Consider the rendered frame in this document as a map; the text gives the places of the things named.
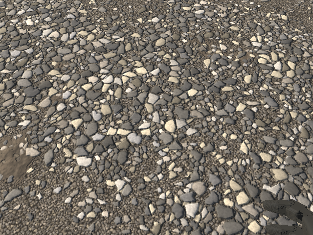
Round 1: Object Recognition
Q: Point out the right robot hand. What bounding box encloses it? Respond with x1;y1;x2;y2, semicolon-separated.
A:
258;199;313;235

